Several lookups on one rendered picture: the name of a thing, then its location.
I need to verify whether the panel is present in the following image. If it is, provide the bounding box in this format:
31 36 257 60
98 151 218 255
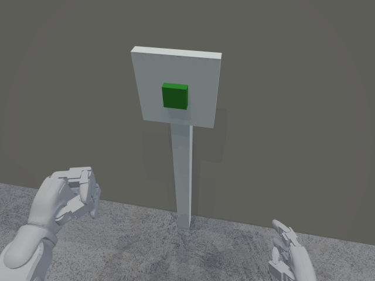
131 46 222 230

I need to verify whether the button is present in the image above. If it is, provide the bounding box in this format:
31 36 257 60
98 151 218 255
162 83 188 109

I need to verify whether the robot left hand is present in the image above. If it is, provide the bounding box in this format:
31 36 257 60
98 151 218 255
28 167 101 234

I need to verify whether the robot left forearm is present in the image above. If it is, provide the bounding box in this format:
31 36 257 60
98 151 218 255
0 224 58 281

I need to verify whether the robot right hand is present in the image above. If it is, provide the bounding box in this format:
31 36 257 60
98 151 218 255
268 220 317 281

